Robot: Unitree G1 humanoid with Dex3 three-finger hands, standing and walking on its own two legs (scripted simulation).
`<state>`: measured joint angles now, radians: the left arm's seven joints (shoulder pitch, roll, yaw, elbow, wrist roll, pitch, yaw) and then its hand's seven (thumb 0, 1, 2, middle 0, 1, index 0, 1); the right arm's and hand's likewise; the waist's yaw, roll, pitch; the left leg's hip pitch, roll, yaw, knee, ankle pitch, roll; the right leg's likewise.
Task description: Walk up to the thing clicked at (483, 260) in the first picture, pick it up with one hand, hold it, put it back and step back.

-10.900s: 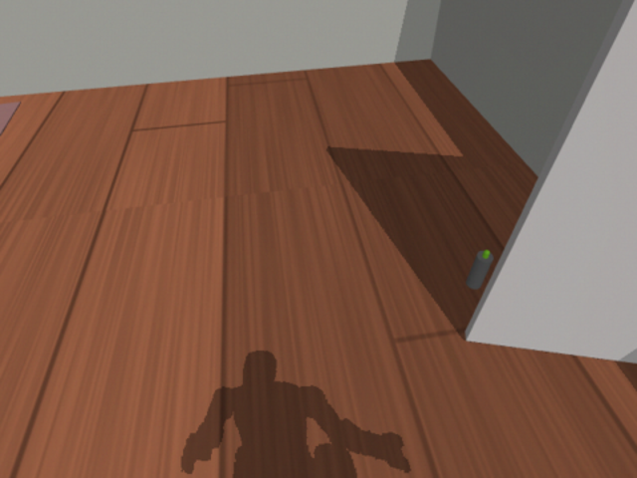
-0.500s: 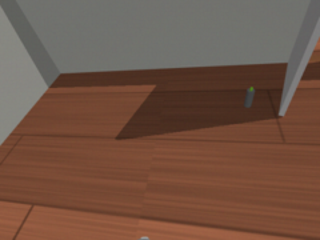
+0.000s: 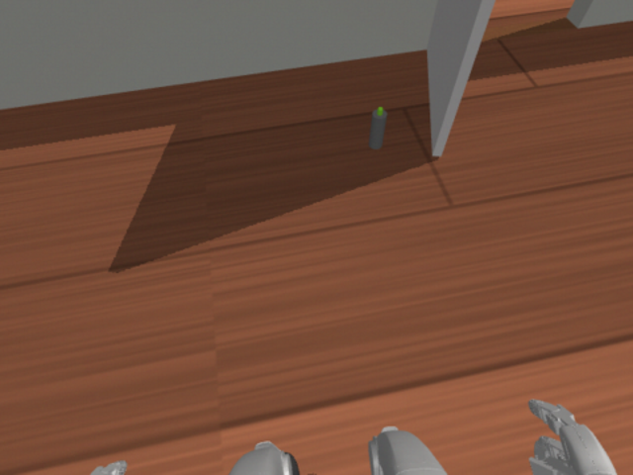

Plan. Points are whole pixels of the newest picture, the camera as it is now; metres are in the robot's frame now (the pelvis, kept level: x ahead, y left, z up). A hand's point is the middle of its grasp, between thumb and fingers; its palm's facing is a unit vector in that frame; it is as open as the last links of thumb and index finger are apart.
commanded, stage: walk up
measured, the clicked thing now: (377, 126) +1.40 -0.25 -0.65
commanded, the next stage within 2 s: stand in 1.94 s
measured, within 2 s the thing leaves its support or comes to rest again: neither
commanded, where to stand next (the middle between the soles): +0.04 +0.02 m, yaw -20 degrees
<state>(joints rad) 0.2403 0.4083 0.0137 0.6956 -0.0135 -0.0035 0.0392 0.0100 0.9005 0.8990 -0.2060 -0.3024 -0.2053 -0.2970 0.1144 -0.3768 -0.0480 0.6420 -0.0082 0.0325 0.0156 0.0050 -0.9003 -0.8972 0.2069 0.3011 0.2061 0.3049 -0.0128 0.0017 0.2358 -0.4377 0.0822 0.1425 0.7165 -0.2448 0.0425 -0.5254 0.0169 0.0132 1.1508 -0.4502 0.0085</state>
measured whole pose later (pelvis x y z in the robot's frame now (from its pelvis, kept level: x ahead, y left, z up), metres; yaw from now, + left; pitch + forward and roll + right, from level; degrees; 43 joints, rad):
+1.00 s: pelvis -0.07 -0.01 +0.01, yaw -21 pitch -3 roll +0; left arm 0.26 0.38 0.04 0.90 0.01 -0.05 0.00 0.01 0.90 0.90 -0.21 -0.30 -0.21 -0.30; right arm 0.25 -0.42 -0.03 0.87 -0.01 0.02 0.01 0.01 -0.90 -0.90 0.21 0.30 0.20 0.30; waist 0.01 0.05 0.10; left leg -0.36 0.05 0.00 0.96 -0.57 0.04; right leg -0.33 0.02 0.04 0.65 -0.28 -0.02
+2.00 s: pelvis -0.04 +0.00 +0.03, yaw -23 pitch -2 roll +0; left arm 0.03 0.34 0.01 1.16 0.00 -0.02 -0.01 0.01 0.90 0.90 -0.20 -0.30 -0.20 -0.30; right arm 0.06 -0.35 -0.01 1.15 -0.01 0.00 0.02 0.01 -0.90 -0.90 0.20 0.30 0.20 0.30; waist -0.02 0.01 0.06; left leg -0.16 0.06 0.04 0.37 -0.18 -0.04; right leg -0.18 -0.01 0.07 0.38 -0.16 0.03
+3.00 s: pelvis -0.01 +0.00 +0.04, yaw -21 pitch -2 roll +0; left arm 0.09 0.35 0.00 1.14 0.01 -0.01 -0.01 0.01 0.90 0.90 -0.20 -0.30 -0.20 -0.30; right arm 0.08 -0.35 -0.01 1.14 -0.01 0.00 0.01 0.01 -0.90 -0.90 0.21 0.30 0.20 0.30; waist -0.01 0.00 0.05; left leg -0.11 0.04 0.02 0.34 -0.19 -0.03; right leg -0.11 -0.03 0.05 0.32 -0.18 0.04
